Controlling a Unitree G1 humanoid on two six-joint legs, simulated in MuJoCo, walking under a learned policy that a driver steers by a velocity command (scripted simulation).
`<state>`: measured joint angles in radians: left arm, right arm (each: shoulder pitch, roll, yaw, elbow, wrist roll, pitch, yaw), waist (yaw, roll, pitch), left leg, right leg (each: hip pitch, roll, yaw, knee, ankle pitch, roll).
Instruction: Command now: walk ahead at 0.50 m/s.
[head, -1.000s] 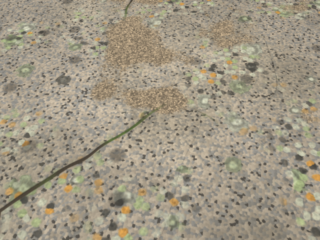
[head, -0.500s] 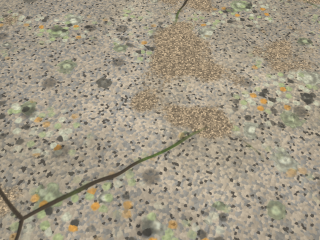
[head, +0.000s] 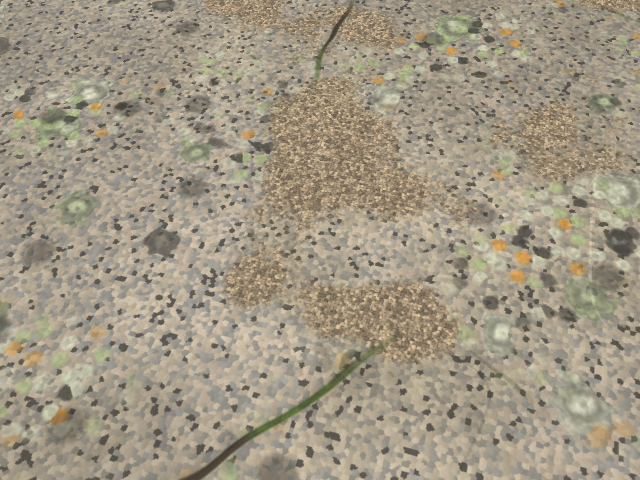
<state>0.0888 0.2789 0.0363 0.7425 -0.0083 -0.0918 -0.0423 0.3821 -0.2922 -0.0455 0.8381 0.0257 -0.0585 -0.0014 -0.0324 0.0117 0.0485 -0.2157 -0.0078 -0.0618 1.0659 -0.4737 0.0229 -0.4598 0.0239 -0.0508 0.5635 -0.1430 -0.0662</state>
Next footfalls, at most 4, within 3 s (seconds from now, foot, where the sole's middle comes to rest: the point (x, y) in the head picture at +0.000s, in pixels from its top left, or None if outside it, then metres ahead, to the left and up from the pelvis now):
0.44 left None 0.43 0.15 -0.76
0.96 right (401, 379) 0.65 -0.15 -0.76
1.44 left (358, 286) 0.90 -0.08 -0.76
1.78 right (428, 366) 0.68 -0.21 -0.76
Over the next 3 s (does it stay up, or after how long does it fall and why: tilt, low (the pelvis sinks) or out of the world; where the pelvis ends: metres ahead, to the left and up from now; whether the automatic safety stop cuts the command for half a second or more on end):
stays up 1.03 -0.35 0.01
